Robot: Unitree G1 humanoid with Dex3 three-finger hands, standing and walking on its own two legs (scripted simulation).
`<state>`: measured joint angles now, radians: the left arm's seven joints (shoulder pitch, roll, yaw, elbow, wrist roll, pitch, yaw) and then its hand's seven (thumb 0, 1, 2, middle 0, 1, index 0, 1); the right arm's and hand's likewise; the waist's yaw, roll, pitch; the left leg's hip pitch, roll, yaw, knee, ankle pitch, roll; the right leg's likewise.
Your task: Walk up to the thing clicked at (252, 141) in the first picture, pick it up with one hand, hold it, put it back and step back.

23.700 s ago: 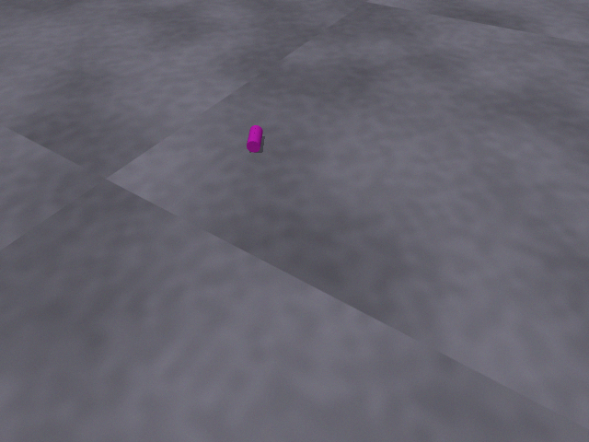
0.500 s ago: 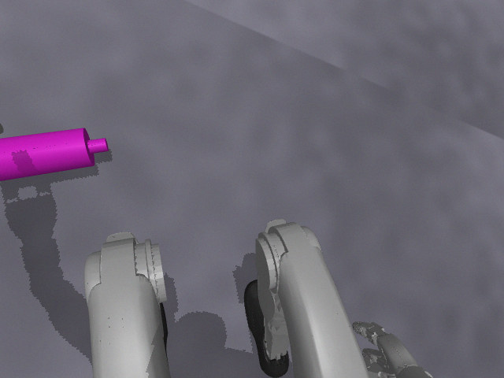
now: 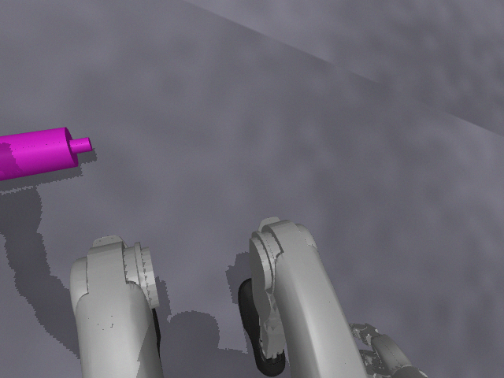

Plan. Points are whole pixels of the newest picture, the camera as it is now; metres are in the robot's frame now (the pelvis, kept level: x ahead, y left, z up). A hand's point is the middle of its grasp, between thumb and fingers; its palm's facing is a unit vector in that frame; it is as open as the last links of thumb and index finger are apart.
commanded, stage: rise first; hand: left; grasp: from above
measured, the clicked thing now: (34, 153) +0.49 +0.35 -0.29
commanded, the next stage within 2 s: approach in 1.08 s
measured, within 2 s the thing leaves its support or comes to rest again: neither
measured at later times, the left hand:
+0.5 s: hand out of the picture +0.43 +0.39 -0.17, palm faces -0.43 -0.13 -0.89, open 14.2 cm
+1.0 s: hand out of the picture +0.44 +0.39 -0.17, palm faces -0.44 -0.12 -0.89, open 14.2 cm
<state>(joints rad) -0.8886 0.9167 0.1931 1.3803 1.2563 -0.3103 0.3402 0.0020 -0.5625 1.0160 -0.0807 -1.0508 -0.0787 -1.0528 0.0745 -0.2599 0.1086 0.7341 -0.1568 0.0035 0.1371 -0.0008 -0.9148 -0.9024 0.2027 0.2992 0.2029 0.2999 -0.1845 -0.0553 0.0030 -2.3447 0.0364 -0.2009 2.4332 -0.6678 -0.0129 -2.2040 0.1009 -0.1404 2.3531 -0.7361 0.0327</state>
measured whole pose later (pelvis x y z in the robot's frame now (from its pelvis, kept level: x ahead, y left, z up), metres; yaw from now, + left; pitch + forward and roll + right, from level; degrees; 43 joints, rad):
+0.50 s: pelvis +0.00 +0.00 +0.00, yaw -1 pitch +31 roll -12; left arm -0.94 0.98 0.18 1.44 1.27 -0.30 0.34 0.00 -0.57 1.02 -0.09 -1.05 -0.08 -1.06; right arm 0.09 -0.27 0.15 0.72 -0.17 0.00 0.14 0.00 -0.91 -0.90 0.20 0.30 0.20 0.30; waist -0.22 -0.07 0.02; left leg -2.36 0.03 -0.22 2.45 -0.66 -0.01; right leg -2.21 0.11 -0.15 2.36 -0.73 0.04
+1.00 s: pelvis +0.00 +0.00 +0.00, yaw -1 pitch +31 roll -12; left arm -0.95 0.98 0.18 1.41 1.25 -0.30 0.30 0.00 -0.57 1.02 -0.09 -1.04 -0.08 -1.05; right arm 0.09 -0.27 0.17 0.70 -0.16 0.00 0.15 0.00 -0.91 -0.90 0.20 0.30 0.20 0.30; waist -0.22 -0.06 0.04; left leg -2.35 0.04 -0.22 2.45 -0.67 -0.01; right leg -2.20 0.11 -0.16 2.35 -0.73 0.04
